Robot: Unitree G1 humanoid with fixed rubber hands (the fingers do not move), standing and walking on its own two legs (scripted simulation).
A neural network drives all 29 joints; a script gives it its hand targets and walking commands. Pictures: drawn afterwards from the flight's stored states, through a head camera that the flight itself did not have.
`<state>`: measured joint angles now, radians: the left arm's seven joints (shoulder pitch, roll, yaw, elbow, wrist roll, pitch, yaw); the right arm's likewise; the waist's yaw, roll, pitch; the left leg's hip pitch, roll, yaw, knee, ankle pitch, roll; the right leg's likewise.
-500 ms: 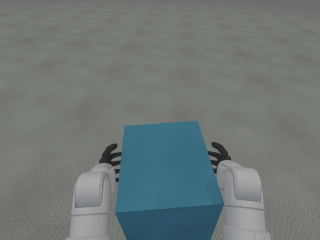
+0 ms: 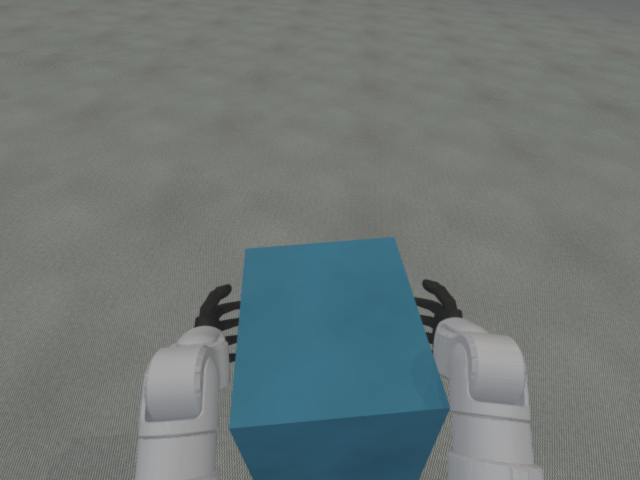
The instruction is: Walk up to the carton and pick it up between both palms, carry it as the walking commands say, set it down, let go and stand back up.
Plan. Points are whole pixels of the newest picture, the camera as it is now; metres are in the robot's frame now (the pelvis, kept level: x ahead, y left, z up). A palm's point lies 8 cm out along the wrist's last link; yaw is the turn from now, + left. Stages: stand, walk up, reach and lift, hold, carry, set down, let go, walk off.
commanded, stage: carry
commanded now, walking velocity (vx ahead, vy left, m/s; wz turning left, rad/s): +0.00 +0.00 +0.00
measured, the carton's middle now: (330, 373) +0.28 +0.00 +0.03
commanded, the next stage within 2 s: hold in 1.68 s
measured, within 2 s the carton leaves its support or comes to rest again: neither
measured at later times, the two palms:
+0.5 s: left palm (204, 374) +0.23 +0.14 +0.10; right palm (464, 369) +0.24 -0.14 +0.11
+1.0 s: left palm (201, 384) +0.23 +0.14 +0.09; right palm (463, 380) +0.23 -0.14 +0.10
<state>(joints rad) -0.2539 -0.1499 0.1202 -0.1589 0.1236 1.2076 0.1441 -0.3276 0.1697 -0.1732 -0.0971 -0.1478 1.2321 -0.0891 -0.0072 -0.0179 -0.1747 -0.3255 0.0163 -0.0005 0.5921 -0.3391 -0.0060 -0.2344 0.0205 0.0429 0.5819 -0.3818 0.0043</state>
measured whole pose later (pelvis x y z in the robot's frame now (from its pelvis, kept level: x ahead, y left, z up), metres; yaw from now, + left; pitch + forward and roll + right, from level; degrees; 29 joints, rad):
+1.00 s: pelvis -0.05 +0.00 +0.00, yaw +0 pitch +1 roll +0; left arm -0.25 -0.15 0.11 -0.16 0.12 1.22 0.15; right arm -0.31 0.17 -0.17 -0.10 -0.15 1.22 -0.08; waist -0.01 -0.02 -0.13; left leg -0.33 0.02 0.00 0.60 -0.28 -0.01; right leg -0.23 0.02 0.04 0.58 -0.35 0.00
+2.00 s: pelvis -0.08 -0.01 +0.01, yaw +0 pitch -3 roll +0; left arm -0.15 -0.13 0.07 0.07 0.20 0.78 0.09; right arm -0.18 0.14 -0.11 0.14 -0.19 0.77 -0.03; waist -0.01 -0.01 -0.04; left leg -0.23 0.02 0.00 0.43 -0.15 -0.01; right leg -0.15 0.02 0.04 0.44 -0.24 0.00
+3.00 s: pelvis -0.11 +0.01 +0.00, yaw +0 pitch -8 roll -1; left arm -0.54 -0.22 0.47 0.50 0.40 0.56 0.00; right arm -0.49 0.17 -0.39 0.57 -0.29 0.57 -0.02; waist 0.01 -0.01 0.15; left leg -0.22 0.00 0.00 0.52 -0.16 0.01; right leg -0.15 0.01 0.06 0.54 -0.26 0.00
